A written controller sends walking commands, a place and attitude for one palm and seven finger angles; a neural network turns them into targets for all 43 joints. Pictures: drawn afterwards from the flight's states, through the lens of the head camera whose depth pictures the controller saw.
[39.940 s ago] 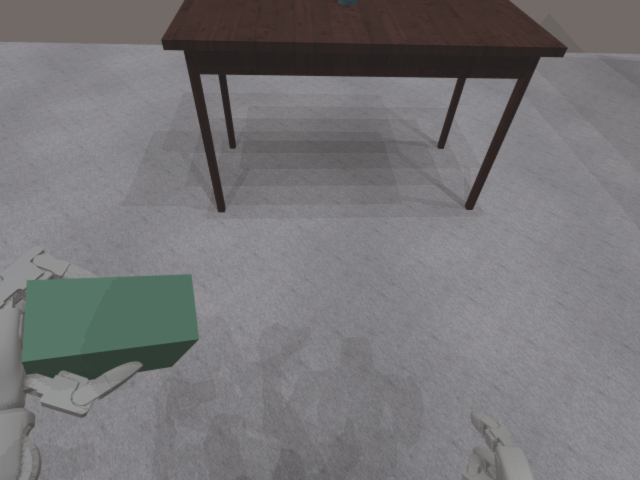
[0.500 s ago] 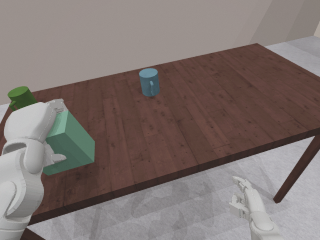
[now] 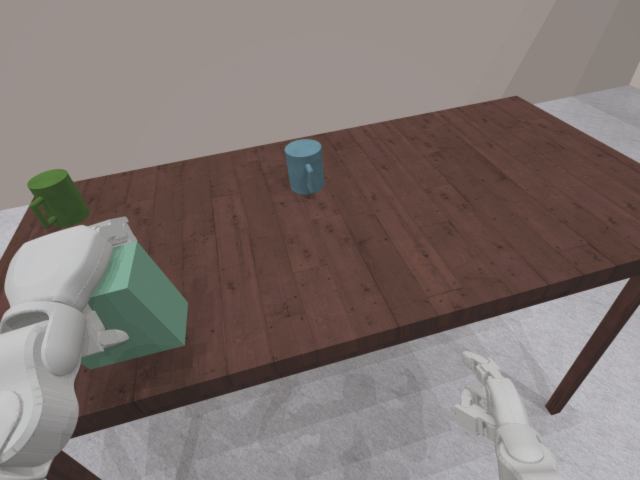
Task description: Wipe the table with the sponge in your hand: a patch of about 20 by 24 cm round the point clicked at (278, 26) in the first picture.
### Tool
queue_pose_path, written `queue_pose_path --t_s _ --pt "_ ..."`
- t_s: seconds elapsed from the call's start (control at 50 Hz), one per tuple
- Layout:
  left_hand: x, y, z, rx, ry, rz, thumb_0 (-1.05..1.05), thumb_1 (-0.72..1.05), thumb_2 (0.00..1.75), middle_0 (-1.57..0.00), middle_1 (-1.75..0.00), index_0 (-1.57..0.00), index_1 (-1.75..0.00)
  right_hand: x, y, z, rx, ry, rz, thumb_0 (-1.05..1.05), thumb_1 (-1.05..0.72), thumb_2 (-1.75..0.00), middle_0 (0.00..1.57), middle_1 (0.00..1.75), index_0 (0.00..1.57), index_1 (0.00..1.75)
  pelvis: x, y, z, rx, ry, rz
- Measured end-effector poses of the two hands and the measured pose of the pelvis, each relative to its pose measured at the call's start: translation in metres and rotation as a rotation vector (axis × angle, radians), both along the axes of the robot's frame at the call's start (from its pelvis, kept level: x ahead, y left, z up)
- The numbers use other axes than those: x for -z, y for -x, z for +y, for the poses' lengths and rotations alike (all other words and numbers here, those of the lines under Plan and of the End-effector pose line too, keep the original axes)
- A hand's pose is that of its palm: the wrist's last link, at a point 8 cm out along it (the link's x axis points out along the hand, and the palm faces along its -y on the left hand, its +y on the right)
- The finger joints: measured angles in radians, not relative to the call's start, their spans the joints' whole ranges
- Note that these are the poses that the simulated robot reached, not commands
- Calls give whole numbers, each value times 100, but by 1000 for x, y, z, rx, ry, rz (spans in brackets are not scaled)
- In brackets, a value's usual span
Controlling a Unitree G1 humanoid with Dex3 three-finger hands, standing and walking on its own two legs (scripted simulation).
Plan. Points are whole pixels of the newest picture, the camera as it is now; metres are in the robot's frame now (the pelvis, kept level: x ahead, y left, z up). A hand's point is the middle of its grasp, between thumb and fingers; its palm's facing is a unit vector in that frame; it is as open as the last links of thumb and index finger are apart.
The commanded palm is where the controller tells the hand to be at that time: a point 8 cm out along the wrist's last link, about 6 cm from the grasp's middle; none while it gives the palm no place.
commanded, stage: bring the sponge back beside the body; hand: left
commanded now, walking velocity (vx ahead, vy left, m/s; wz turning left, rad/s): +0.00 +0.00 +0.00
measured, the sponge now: (122, 318) +0.22 +0.29 +0.12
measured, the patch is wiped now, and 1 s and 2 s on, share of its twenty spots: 1.00 1.00 1.00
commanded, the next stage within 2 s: step back with the hand held close in 0.98 s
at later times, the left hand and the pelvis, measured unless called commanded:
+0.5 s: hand (92, 315) +0.19 +0.29 +0.17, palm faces +0.20 -0.13 -0.97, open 10.3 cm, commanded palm +0.15 +0.28 +0.24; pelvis +0.00 +0.00 +0.00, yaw +0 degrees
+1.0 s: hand (95, 321) +0.19 +0.28 +0.16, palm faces +0.20 -0.15 -0.97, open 10.3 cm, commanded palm +0.15 +0.28 +0.24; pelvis +0.00 +0.00 +0.00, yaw -1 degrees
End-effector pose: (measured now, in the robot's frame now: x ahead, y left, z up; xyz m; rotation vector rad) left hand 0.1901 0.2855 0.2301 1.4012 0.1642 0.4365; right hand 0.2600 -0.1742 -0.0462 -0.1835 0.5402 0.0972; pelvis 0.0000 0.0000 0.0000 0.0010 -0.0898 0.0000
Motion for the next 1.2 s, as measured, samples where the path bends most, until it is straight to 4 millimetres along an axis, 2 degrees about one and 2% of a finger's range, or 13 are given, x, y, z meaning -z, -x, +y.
queue_pose_path --t_s 0.1,0.34,0.5,0.7,0.86,1.12,1.16,1.2 --pt "-1 5 2 -11 12 -13 0 -52 105 -70 -132 -72 -132 0 3 -1 3 -6 1 1 -90 -90 20 30 20 30 0 1 1 4 1 0" --pt "13 22 -1 2 29 12 0 -52 105 -70 -132 -72 -132 2 7 -7 11 21 6 1 -90 -90 20 30 20 30 0 2 3 1 3 -9" --pt "11 25 -1 3 22 -6 0 -52 105 -70 -132 -72 -132 1 9 -3 11 3 0 1 -90 -90 20 30 20 30 0 4 3 6 3 -14" --pt "21 32 -4 9 47 18 0 -52 105 -70 -132 -72 -132 0 10 -2 6 6 -2 1 -90 -90 20 30 20 30 0 3 4 9 4 -14" --pt "19 30 1 -8 31 -1 0 -52 105 -70 -132 -72 -132 0 9 -5 9 19 -1 1 -90 -90 20 30 20 30 0 3 3 6 5 -20" --pt "19 29 -2 7 36 3 0 -52 105 -70 -132 -72 -132 -2 9 -6 17 13 -6 1 -90 -90 20 30 20 30 0 2 4 10 5 -16" --pt "23 26 4 101 363 -106 0 -52 105 -70 -132 -72 -132 -4 13 -6 14 17 -17 1 -90 -90 20 30 20 30 1 4 3 -12 14 6" --pt "30 22 7 184 574 -214 0 -52 105 -71 -132 -72 -131 -3 23 -8 12 32 -16 1 -90 -90 20 30 20 30 3 5 2 -19 20 33"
